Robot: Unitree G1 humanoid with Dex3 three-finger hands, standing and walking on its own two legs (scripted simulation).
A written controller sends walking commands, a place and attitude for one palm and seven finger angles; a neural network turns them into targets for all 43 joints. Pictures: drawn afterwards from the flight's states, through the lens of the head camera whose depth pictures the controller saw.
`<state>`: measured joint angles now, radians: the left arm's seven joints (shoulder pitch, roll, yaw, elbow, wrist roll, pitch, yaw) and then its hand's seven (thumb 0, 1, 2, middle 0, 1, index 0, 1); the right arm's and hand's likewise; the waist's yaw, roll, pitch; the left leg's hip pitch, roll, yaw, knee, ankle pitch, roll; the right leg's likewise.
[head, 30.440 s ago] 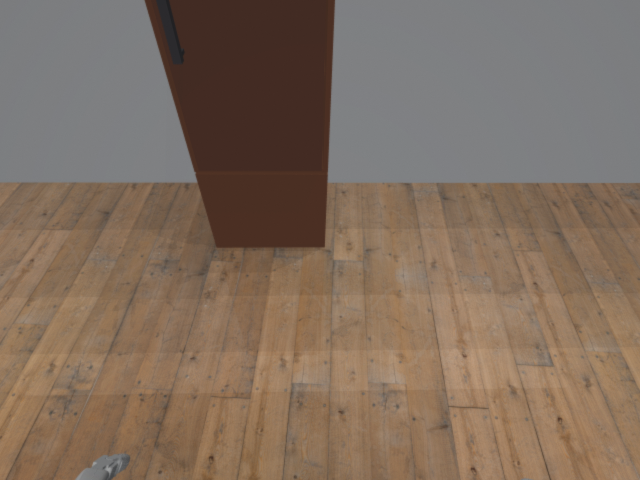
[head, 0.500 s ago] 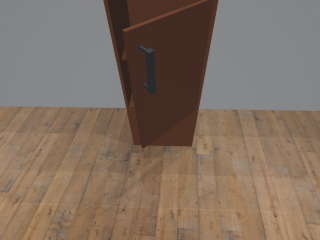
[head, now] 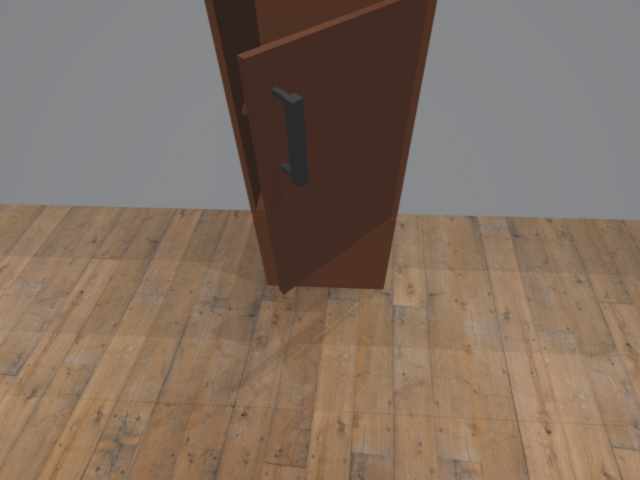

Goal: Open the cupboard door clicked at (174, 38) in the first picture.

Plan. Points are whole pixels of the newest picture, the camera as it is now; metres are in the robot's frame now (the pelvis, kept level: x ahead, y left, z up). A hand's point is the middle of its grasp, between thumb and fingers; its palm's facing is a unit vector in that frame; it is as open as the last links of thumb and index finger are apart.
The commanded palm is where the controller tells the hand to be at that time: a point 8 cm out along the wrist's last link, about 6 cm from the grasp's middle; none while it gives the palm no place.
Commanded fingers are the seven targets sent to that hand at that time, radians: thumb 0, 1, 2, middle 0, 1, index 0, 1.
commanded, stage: look to check the result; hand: left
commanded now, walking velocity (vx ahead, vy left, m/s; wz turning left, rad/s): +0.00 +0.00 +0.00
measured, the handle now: (289, 139) +0.60 +0.08 +0.10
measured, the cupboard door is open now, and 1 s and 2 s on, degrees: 45 45 45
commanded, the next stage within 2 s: walk to a spot facing it in 0.08 s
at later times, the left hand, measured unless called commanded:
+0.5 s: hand out of the picture +0.06 +0.20 -0.18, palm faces -0.06 -0.97 -0.25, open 7.4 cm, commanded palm none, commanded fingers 0.00 0.90 0.90 -0.20 -0.30 -0.20 -0.30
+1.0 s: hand out of the picture +0.12 +0.15 -0.17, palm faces -0.34 -0.89 -0.29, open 7.4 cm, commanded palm none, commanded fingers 0.00 0.90 0.90 -0.20 -0.30 -0.20 -0.30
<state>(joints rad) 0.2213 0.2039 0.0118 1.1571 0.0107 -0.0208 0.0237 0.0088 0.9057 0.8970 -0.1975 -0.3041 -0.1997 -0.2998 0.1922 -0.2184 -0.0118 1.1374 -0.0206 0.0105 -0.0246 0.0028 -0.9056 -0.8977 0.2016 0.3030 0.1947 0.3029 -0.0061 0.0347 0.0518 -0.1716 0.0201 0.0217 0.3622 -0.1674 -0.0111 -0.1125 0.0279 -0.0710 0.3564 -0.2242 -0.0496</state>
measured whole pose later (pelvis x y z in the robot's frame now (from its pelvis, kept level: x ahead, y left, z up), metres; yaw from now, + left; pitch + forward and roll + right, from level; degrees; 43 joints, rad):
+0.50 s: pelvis +0.00 +0.00 -0.01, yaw -6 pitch -1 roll -1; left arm 0.20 0.20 0.05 1.08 0.02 0.03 0.01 0.01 0.91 0.90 -0.20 -0.30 -0.20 -0.30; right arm 0.18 -0.20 -0.04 1.06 -0.02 0.04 -0.04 0.00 -0.91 -0.90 0.20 0.30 0.19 0.30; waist -0.01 0.02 0.07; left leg -0.23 0.07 0.10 0.51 -0.27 -0.02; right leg -0.18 0.07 0.01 0.47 -0.27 -0.05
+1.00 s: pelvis -0.01 -0.02 -0.01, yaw -23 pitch +1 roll +2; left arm 0.19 0.21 0.07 0.96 0.03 0.03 0.02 0.01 0.91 0.90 -0.20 -0.30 -0.20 -0.30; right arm 0.11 -0.23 -0.07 0.93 -0.01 0.06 -0.02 0.01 -0.91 -0.90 0.20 0.30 0.19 0.30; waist 0.01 0.01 0.13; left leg -0.46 0.06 0.06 1.01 -0.49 -0.06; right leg -0.30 0.02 0.09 0.55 -0.27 -0.02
